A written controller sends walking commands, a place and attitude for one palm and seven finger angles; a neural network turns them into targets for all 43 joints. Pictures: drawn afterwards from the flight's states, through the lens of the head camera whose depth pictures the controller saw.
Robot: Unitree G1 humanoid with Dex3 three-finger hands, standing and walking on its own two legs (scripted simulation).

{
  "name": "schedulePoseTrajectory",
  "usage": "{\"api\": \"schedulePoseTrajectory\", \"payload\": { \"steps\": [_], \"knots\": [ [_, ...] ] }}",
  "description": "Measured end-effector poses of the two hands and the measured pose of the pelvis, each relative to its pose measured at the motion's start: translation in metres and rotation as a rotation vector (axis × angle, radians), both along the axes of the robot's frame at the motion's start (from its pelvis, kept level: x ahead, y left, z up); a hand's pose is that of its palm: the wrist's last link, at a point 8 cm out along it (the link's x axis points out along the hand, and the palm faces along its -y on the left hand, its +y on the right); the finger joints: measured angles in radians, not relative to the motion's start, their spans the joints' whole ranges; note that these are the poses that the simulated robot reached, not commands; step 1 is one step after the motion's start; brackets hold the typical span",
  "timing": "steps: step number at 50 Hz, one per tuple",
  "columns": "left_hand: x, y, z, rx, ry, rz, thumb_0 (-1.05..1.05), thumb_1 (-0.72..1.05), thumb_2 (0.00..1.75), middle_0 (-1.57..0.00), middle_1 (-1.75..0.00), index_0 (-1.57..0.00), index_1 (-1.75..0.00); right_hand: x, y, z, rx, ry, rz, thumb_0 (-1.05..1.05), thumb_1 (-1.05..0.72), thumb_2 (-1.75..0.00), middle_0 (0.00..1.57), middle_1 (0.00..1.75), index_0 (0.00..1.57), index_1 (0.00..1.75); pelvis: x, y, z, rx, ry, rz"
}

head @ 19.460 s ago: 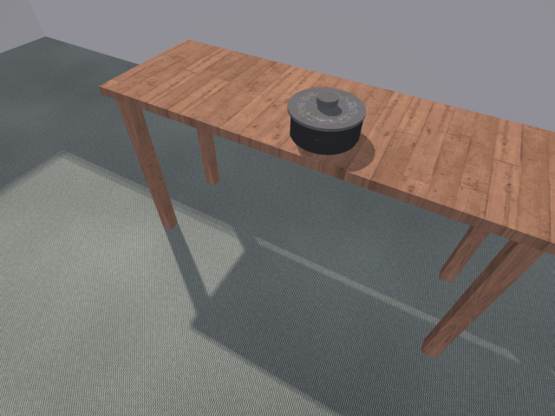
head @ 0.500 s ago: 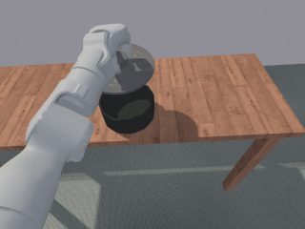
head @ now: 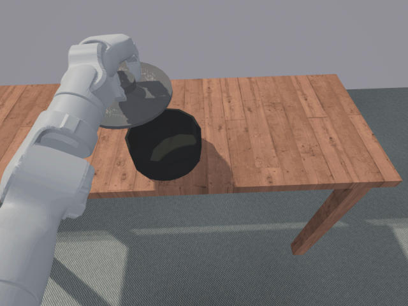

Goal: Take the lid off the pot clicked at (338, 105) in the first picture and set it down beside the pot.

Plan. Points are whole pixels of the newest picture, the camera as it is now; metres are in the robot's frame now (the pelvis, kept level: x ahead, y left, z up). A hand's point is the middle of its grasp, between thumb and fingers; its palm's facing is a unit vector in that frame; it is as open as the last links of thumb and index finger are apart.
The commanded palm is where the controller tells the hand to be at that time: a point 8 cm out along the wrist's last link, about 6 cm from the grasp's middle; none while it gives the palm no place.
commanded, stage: move the lid sideways beside the pot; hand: left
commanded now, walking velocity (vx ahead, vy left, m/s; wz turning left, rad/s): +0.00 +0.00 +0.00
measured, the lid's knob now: (121, 82) +0.52 +0.14 +0.17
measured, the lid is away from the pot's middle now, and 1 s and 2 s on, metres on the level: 0.06 0.18 0.24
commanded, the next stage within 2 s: lower the lid onto the table in 1.64 s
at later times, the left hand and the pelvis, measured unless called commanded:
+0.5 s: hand (88, 79) +0.50 +0.19 +0.20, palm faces -0.30 -0.04 -0.95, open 8.5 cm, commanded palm +0.49 +0.19 +0.26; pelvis +0.00 +0.02 +0.00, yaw +0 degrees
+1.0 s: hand (55, 86) +0.49 +0.25 +0.19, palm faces -0.33 -0.06 -0.94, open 8.5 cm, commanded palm +0.50 +0.25 +0.26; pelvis -0.01 +0.02 +0.00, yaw +0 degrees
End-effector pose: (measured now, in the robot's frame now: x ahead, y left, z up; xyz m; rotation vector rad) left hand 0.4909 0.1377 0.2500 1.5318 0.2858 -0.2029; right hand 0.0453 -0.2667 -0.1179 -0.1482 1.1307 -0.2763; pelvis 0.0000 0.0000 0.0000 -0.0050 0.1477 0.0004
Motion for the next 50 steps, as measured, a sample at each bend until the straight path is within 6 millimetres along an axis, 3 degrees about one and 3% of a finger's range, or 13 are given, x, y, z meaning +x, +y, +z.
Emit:
{"api": "schedulePoseTrajectory", "payload": {
  "steps": [13,32,50],
  "knots": [
    [-0.001,0.021,-0.002,-0.005,-0.01,-0.019,0.0,0.08,0.82,-0.68,-0.97,-0.66,-0.93,0.024,0.011,0.001,0.012,-0.027,0.037,0.01,-0.91,-0.9,0.2,0.3,0.2,0.3,-0.002,0.008,-0.001,-0.005,0.004,0.009],
    [0.003,0.07,0.001,-0.005,0.009,0.048,0.0,0.08,0.82,-0.68,-0.97,-0.65,-0.93,-0.016,0.02,-0.002,0.01,0.092,-0.016,0.01,-0.91,-0.9,0.2,0.3,0.2,0.3,-0.001,0.019,-0.001,-0.013,0.018,0.003],
    [-0.005,0.112,0.001,-0.001,0.027,0.093,0.0,0.08,0.82,-0.68,-0.97,-0.66,-0.93,-0.018,0.019,0.004,-0.025,0.099,-0.018,0.01,-0.91,-0.9,0.2,0.3,0.2,0.3,-0.005,0.023,-0.002,-0.022,0.022,0.011]
  ]
}}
